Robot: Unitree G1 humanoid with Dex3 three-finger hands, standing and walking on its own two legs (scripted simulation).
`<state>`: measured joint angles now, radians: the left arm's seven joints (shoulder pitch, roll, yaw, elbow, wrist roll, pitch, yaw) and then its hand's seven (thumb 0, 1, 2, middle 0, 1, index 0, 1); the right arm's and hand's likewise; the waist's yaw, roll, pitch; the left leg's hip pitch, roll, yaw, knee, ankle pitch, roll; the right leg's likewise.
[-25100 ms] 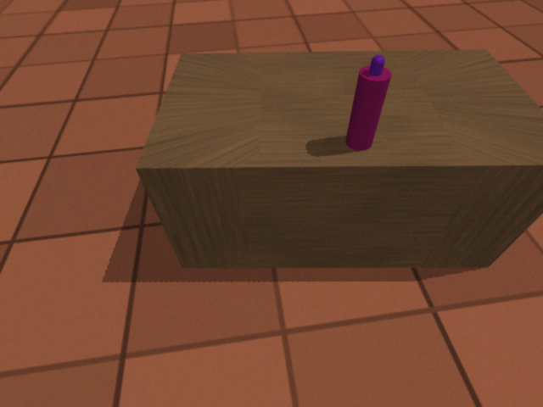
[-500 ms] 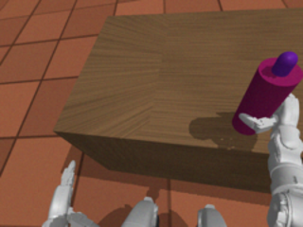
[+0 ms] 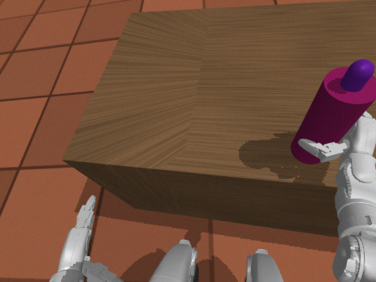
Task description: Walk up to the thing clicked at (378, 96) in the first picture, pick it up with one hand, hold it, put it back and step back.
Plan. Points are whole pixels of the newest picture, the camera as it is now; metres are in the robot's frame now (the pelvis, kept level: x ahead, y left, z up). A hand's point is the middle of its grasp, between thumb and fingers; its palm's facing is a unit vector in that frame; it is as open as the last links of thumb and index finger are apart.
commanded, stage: open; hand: right
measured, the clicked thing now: (329, 117) +0.45 -0.20 +0.05
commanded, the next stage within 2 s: withdraw in 0.30 s
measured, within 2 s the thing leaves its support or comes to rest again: neither
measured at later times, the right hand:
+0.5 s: hand (328, 123) +0.45 -0.21 +0.03, palm faces +0.18 +0.98 +0.02, open 16.2 cm
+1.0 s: hand out of the picture +0.46 -0.32 +0.11, palm faces +0.27 +0.94 -0.20, open 17.3 cm
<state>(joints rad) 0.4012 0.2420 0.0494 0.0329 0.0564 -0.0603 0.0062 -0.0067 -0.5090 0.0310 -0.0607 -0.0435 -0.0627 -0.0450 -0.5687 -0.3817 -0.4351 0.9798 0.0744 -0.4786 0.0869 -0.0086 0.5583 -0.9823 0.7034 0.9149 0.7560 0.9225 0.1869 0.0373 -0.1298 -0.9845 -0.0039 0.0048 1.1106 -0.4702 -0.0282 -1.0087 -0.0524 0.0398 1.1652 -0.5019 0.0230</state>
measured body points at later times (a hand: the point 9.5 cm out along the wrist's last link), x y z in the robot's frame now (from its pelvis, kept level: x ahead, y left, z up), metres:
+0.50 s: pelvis +0.00 +0.00 +0.00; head +0.11 -0.04 +0.43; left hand +0.15 +0.27 +0.01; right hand +0.44 -0.26 +0.03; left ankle +0.03 +0.14 -0.65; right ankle +0.03 -0.13 -0.65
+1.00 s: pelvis +0.02 -0.01 +0.04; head +0.09 -0.03 +0.49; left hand +0.17 +0.26 +0.02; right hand +0.44 -0.36 +0.13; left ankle +0.03 +0.14 -0.65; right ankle +0.03 -0.13 -0.65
